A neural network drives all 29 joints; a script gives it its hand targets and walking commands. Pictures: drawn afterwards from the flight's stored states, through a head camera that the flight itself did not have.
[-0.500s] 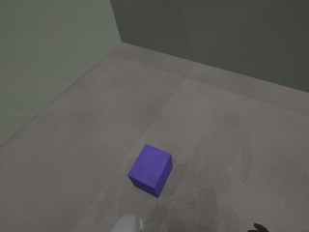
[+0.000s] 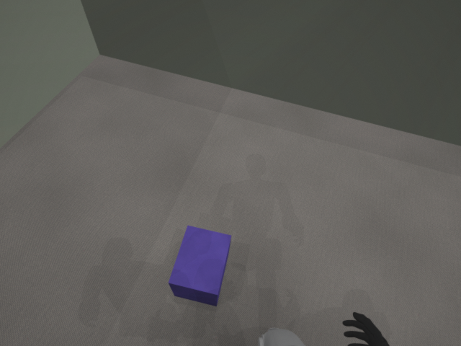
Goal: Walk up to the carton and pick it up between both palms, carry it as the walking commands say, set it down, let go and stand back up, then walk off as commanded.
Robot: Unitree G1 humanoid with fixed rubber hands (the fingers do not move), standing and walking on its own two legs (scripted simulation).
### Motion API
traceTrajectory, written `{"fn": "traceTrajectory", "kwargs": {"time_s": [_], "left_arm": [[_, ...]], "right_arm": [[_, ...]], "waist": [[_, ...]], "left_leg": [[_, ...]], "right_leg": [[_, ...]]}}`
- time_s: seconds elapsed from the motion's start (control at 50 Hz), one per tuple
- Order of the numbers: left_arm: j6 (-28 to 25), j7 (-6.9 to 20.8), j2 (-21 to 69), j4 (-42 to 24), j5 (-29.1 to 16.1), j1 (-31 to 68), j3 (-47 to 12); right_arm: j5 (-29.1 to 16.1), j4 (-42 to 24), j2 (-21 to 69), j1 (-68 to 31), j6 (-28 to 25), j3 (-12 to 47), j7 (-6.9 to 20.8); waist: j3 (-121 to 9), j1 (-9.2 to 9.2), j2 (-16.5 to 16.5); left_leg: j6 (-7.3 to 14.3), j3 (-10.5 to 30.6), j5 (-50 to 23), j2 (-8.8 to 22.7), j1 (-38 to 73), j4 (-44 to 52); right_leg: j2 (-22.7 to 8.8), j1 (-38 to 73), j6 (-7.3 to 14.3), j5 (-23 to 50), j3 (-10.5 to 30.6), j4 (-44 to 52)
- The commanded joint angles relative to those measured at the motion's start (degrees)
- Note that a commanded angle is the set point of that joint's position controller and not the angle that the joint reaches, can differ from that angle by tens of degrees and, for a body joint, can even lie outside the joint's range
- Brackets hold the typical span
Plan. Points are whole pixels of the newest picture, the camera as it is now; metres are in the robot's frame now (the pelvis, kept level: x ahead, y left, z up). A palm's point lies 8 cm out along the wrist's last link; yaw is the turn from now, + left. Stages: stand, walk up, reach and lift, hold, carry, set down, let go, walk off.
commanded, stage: walk up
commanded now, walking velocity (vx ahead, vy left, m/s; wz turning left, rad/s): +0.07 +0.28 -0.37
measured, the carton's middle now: (202, 266) +0.44 +0.10 -0.67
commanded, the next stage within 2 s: stand in 1.00 s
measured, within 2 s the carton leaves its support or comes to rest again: neither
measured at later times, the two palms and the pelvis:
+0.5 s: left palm (5, 335) +0.14 +0.41 -0.13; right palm out of the picture +0.09 -0.13 -0.13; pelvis +0.03 +0.14 -0.01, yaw -6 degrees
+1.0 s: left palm (24, 341) +0.13 +0.36 -0.11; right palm out of the picture +0.02 -0.14 -0.13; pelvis +0.01 +0.13 +0.01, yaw -10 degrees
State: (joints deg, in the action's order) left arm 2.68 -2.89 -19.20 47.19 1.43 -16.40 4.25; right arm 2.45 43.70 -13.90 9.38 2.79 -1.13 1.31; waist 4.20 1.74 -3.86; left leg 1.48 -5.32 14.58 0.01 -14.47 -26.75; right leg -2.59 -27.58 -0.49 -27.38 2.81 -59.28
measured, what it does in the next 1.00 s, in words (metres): steps to the left: right foot, then left foot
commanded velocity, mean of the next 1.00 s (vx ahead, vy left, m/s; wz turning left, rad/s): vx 0.00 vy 0.08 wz -0.14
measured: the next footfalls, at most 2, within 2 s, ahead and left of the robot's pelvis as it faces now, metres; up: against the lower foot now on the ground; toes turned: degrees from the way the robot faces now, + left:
right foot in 0.18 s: +0.05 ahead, -0.05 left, +0.00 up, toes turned -10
left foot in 0.46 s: +0.11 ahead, +0.29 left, +0.00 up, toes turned -1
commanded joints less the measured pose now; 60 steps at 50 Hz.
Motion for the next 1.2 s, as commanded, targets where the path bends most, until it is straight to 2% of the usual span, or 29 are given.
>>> {"fn": "traceTrajectory", "kwargs": {"time_s": [0.0, 0.08, 0.14, 0.16, 0.18, 0.2, 0.24, 0.32, 0.36, 0.4, 0.42, 0.44, 0.46, 0.48, 0.54, 0.56, 0.6, 0.64, 0.74, 0.78, 0.8, 0.82, 0.84, 0.88, 0.94, 1.0, 1.06, 1.12, 1.18], "left_arm": [[0.2, 0.4, -2.0, -1.3, -0.2, -1.6, -0.3], [0.3, -0.5, 0.2, -1.6, -0.9, 1.9, -1.8], [-0.3, -1.5, -1.0, 0.8, -1.2, -2.6, -1.6], [-0.9, -1.9, -4.3, 1.7, -0.4, -6.1, -0.3], [-1.0, -2.4, -11.3, 2.3, 0.7, -7.2, 2.0], [-0.5, -2.4, -12.6, 3.0, 0.2, -7.6, 2.1], [-1.1, -1.7, -6.9, 1.3, -0.3, 1.2, 0.9], [-2.1, 0.1, -3.7, 0.1, 0.1, 7.0, -0.2], [-2.1, 1.3, -4.7, 0.1, 0.6, 6.0, 0.4], [-0.8, 2.4, -5.6, 0.4, 0.1, 7.9, 0.4], [-0.4, 2.4, -4.6, -0.4, -0.1, 8.3, -0.2], [-0.6, 2.3, -1.7, -1.6, 0.3, 6.0, -0.5], [-0.5, 2.2, 1.3, -3.5, 0.4, 5.3, -0.8], [0.6, 1.3, -0.2, -3.3, -1.2, 2.7, -0.1], [1.5, 2.7, -1.5, -1.2, -0.5, 5.1, 0.2], [1.5, 3.3, -1.4, -0.7, -0.2, 4.6, 0.4], [1.5, 3.4, -0.7, 0.4, -0.2, 4.8, -0.2], [2.8, 4.5, -2.0, 0.2, 0.3, 7.3, 0.5], [2.0, 4.7, 0.5, -0.7, -0.9, 6.5, -0.9], [0.8, 3.9, 1.3, 0.7, -1.2, 2.6, -1.5], [-0.2, 3.5, 1.0, 1.4, -0.9, 0.7, -1.6], [-1.2, 3.3, -1.5, 1.5, -0.1, 0.6, -1.0], [-2.0, 3.3, -6.7, 0.8, 0.7, 1.2, 0.4], [-2.3, 2.8, -4.4, 0.3, 0.7, 7.0, -0.8], [-3.0, 2.1, -0.5, 0.6, 0.0, 8.8, -1.8], [-3.2, 2.0, -1.2, 2.8, 0.0, 5.0, -1.6], [-2.9, 1.8, -1.3, 4.7, -0.6, 4.9, -1.5], [-2.9, 1.7, 3.3, 5.6, -1.0, 2.5, -3.0], [-2.8, 1.6, 2.3, 7.8, -1.0, 3.3, -2.6]], "right_arm": [[0.6, -1.2, -6.8, 2.7, -0.9, -1.9, -1.0], [1.0, 1.9, -7.6, 7.0, -0.2, -2.4, -0.8], [0.4, 2.7, -7.8, 7.2, -0.1, -2.5, -0.1], [0.1, 1.9, -6.8, 7.0, -0.6, -1.9, 0.1], [0.0, 0.3, -4.9, 7.4, -0.8, -1.1, 0.4], [-0.1, -0.4, -7.8, 5.2, 0.4, -2.4, -0.3], [0.1, 0.9, -8.5, 6.3, 1.2, -3.1, -0.2], [-0.9, 2.2, -5.4, 8.2, 1.7, -1.6, 0.7], [-1.6, 2.1, -4.1, 6.0, 1.3, -0.5, 0.8], [-1.9, 2.3, -5.0, 5.8, -0.1, -1.1, -0.1], [-1.7, 3.4, -6.6, 8.2, -0.8, -1.9, -1.1], [-1.4, 4.1, -11.2, 10.8, -1.3, -2.9, -1.6], [-0.6, 3.1, -16.2, 12.4, -1.8, -3.5, -2.1], [-0.7, 0.9, -17.4, 11.8, -2.0, -3.3, -2.4], [-0.4, 1.0, -11.8, 0.9, -1.3, -2.6, -2.6], [-0.4, 0.3, -10.8, -1.8, -1.2, -2.7, -2.6], [-0.2, 1.1, -10.4, -1.3, -1.1, -3.1, -2.6], [-0.3, 3.5, -13.9, 7.5, -1.1, -4.6, -4.2], [-0.2, 2.6, -13.0, 0.6, -1.2, -4.6, -3.2], [-0.4, 3.7, -12.8, -0.3, -0.7, -4.5, -2.2], [-0.8, 5.0, -11.1, 1.7, -0.4, -3.9, -1.7], [-0.9, 5.8, -7.4, 5.1, -0.3, -2.7, -1.2], [-1.5, 3.5, -4.5, 3.9, 0.1, -1.6, -1.2], [-1.7, 4.7, -6.2, 1.2, 1.0, -1.9, -1.2], [-1.8, 8.1, -5.9, 4.5, 0.1, -1.4, -0.9], [-2.2, 8.4, -4.9, 3.3, -0.4, -1.1, -1.6], [-2.1, 10.0, -3.7, 6.4, -1.5, -0.9, -2.4], [-2.1, 11.1, -7.7, 5.8, -2.9, -1.8, -2.6], [-2.1, 12.8, -4.8, 5.6, -3.0, -1.1, -2.6]], "waist": [[-4.4, -1.77, 14.4], [-3.6, -2.09, 14.9], [-6.1, 2.27, 10.2], [-7.6, 4.52, 4.5], [-8.7, 5.37, -13.3], [-9.6, 5.24, -9.6], [-4.0, 1.11, -3.5], [-3.1, -0.88, -8.9], [-5.2, 0.15, -11.8], [-5.0, -2.31, -14.4], [-4.0, -4.35, -6.5], [-5.9, -4.38, 6.9], [-7.1, -3.04, 21.3], [-11.2, -5.4, 20.1], [-6.8, -3.21, 18.5], [-4.9, -2.28, 19.4], [-2.9, -2.1, 17.4], [-4.7, -4.09, 11.1], [-4.1, -2.37, 19.2], [-4.8, -0.38, 17.8], [-5.6, 0.57, 14.2], [-5.3, -0.4, 5.1], [-3.7, -0.12, -11.6], [-1.0, -2.16, -7.9], [-3.7, -3.15, -6.2], [-4.8, -1.58, -6.4], [-5.2, -2.94, -4.2], [-4.9, -0.78, 9.4], [-2.3, -0.8, 8.4]], "left_leg": [[6.4, 4.9, -26.4, 10.9, 5.6, 8.8], [7.0, 6.0, -29.1, 10.5, 8.1, 7.2], [4.8, 4.5, -24.0, 8.3, 1.4, 1.6], [2.5, 3.6, -17.0, 6.3, -7.5, -4.3], [-2.0, -0.8, 7.7, -0.7, -20.3, -19.5], [-3.4, 4.0, 17.7, 1.9, -21.9, -33.0], [-5.1, 7.8, 11.5, 4.4, -18.0, -39.3], [-6.1, 2.8, 6.3, 2.5, -9.7, -23.9], [-4.9, 0.0, 3.9, 1.3, -3.1, -14.2], [-4.6, -3.4, -1.4, -0.2, 4.4, -2.6], [-4.3, -4.3, -7.3, 0.8, 8.4, 3.4], [-3.7, 1.3, -24.3, 7.3, 13.0, 2.7], [1.2, 19.9, -49.0, 23.1, 11.4, 4.7], [8.1, 23.6, -55.0, 28.9, 9.1, 3.9], [6.2, 14.3, -1.6, 19.6, 0.2, 11.5], [5.3, 11.7, 1.4, 17.4, -2.4, 12.3], [5.9, 10.3, -5.4, 17.6, -2.5, 11.2], [7.8, 16.0, -16.2, 23.7, 7.0, 8.0], [5.4, 9.4, -7.5, 19.4, -1.4, 10.2], [4.2, 7.2, -11.5, 16.7, -1.1, 6.0], [2.8, 4.5, -10.2, 13.3, -1.9, 0.9], [0.5, 1.6, -4.0, 8.3, -5.7, -6.3], [-3.4, -0.4, 13.4, 2.6, -13.4, -12.8], [-2.4, 7.1, 12.4, 3.7, -7.6, -20.4], [-2.0, 5.5, 7.3, 2.6, -5.1, -16.7], [-1.8, 4.3, 8.5, 2.3, -3.0, -9.2], [-1.2, 2.3, -2.0, 1.9, 4.7, 5.3], [1.6, 11.1, -19.8, 10.6, 9.5, 8.3], [1.0, 8.8, -15.8, 8.5, 6.8, 9.3]], "right_leg": [[1.0, 0.0, 0.2, 1.3, -5.0, -0.8], [1.0, 5.0, 0.8, 3.1, -5.5, 17.7], [-1.3, 20.7, 2.1, 16.8, -5.5, 34.6], [-7.8, 31.0, 3.7, 20.5, 1.2, 37.7], [-25.9, 36.5, 11.3, 37.4, 21.6, 40.7], [-31.9, 31.1, 16.9, 40.7, 25.1, 40.8], [-23.6, 22.3, 13.7, 38.9, 14.7, 40.8], [-12.3, 17.5, 6.5, 49.9, -1.0, 37.4], [-10.1, 16.4, 5.4, 39.6, -1.9, 38.2], [-6.1, 12.8, 5.3, 27.3, -4.4, 35.2], [-4.2, 8.4, 4.3, 27.8, -7.0, 26.2], [-1.9, 2.4, 2.3, 15.7, -6.6, 16.9], [3.6, -4.0, -0.4, -14.5, -5.1, 4.4], [2.4, -1.5, -1.1, -14.7, 0.1, -3.1], [1.9, 0.3, -0.7, 0.5, -0.6, -6.8], [2.0, 2.6, -0.9, 2.6, -2.0, -5.1], [2.5, 3.8, -1.2, 1.0, -3.3, 0.2], [1.9, -2.7, -1.9, 0.2, -0.4, -1.4], [2.3, 10.8, -0.3, 2.0, -2.6, 18.2], [4.3, 17.4, -0.3, 8.8, -6.7, 31.4], [4.1, 21.7, -0.4, 13.7, -6.9, 39.8], [-2.3, 24.9, 0.4, 15.5, -0.1, 43.9], [-16.3, 21.6, 4.8, 17.1, 17.6, 48.8], [-14.0, 13.6, 8.2, 19.8, 13.5, 48.3], [-9.2, 18.9, 7.1, 34.0, 4.0, 44.5], [-10.0, 23.0, 8.5, 42.3, 4.2, 41.9], [-8.7, 21.3, 7.3, 36.0, 3.4, 38.9], [-0.3, 15.4, 2.7, 16.5, -1.1, 38.0], [-1.0, 19.4, 1.9, 18.2, -0.4, 39.8]]}}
